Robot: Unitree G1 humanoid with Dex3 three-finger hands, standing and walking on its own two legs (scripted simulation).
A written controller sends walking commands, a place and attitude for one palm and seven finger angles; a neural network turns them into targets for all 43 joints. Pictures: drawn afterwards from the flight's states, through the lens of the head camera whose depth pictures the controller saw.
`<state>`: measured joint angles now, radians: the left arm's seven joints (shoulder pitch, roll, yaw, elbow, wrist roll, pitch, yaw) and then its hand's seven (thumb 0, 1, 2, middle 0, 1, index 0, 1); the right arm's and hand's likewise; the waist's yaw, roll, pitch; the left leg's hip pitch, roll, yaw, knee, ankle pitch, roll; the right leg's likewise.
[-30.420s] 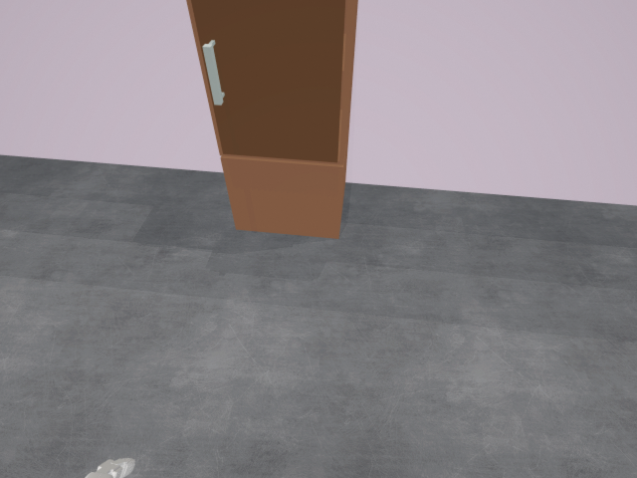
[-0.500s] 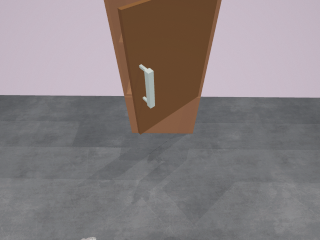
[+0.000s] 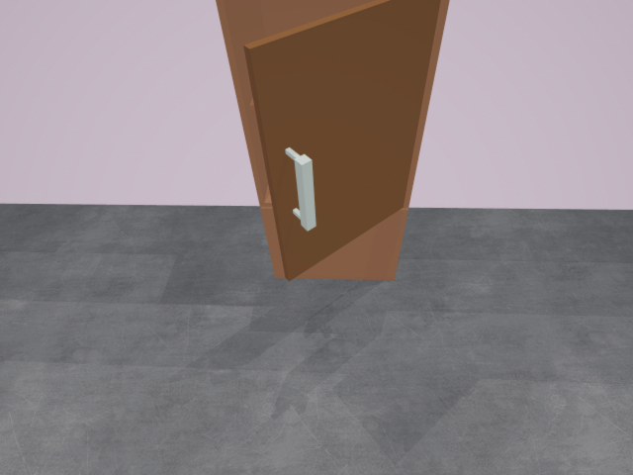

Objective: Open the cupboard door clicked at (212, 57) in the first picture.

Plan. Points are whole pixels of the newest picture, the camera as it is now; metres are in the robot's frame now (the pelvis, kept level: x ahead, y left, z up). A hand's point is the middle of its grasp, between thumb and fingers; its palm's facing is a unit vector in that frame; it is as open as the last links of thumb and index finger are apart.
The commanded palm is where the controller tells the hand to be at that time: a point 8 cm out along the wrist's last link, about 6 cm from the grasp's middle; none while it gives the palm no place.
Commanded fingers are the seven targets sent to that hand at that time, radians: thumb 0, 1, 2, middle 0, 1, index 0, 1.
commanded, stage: let the arm hang, fingers relaxed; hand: left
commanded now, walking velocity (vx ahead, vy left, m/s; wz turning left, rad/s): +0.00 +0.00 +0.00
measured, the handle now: (299, 190) +0.63 +0.07 -0.04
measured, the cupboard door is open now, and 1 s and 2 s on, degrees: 41 41 41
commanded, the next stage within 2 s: look to check the result in 0.32 s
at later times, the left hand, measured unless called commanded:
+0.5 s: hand out of the picture +0.07 +0.20 -0.16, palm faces +0.01 -0.96 -0.26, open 7.4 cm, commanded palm none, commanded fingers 0.00 0.90 0.90 -0.20 -0.30 -0.20 -0.30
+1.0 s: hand out of the picture +0.10 +0.21 -0.16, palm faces +0.00 -0.96 -0.28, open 7.4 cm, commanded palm none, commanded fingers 0.00 0.90 0.90 -0.20 -0.30 -0.20 -0.30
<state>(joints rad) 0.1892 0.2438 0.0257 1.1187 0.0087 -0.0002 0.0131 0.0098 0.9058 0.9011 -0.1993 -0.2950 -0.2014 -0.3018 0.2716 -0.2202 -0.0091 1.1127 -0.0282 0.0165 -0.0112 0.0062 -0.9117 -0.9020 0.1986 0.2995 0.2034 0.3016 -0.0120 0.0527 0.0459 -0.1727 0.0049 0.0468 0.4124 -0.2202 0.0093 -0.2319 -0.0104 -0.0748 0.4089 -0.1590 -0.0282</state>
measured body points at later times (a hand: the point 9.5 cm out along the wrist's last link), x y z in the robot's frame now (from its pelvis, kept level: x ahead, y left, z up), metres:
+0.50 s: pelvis +0.02 +0.00 +0.00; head +0.05 -0.02 +0.45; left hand +0.07 +0.25 -0.14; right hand +0.06 -0.26 -0.16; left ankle +0.00 +0.11 -0.74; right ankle +0.04 -0.10 -0.74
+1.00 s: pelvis +0.04 -0.01 +0.01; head +0.06 -0.02 +0.45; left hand +0.10 +0.26 -0.14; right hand +0.08 -0.27 -0.15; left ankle +0.00 +0.11 -0.74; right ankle +0.04 -0.10 -0.74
